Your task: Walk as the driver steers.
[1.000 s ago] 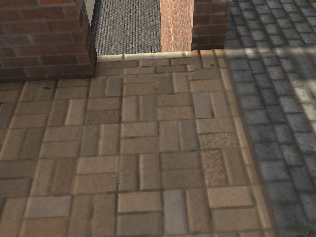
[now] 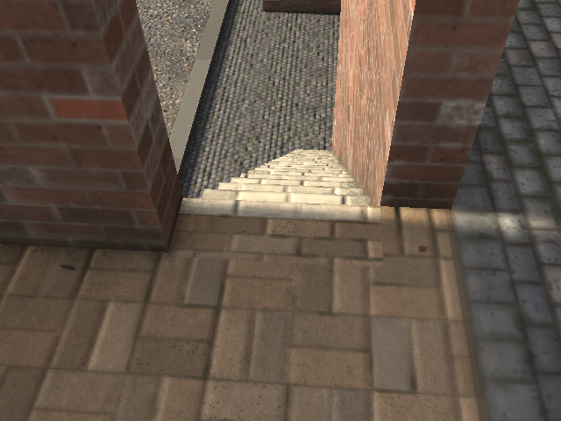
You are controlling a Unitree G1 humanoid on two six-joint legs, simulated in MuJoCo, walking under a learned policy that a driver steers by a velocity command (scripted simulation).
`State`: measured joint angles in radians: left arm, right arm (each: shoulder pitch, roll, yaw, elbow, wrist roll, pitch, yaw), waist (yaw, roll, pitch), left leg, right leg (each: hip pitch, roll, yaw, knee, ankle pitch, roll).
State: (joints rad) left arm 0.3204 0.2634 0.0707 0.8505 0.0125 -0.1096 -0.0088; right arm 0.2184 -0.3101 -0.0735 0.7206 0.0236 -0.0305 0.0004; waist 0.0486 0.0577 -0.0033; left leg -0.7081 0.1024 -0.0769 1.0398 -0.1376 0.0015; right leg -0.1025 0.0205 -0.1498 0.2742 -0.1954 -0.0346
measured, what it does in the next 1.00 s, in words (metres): walks ahead, turning left: left foot, then right foot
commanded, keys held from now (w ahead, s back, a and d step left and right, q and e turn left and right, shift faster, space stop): w+q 0.54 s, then w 0.16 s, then e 0.30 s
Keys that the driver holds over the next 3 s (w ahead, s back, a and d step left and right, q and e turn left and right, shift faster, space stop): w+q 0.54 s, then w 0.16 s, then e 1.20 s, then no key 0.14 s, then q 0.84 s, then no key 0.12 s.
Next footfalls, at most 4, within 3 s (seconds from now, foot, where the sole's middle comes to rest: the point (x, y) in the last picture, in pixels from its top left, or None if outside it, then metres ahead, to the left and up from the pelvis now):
0.26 left None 0.28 0.17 -0.78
0.76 right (290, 382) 0.60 0.06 -0.78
1.28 left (199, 386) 0.58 0.28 -0.78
1.80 right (302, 415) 0.52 0.03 -0.78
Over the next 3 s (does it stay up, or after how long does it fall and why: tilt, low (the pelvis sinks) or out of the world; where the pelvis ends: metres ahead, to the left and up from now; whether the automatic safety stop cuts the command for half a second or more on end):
stays up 0.59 0.19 0.00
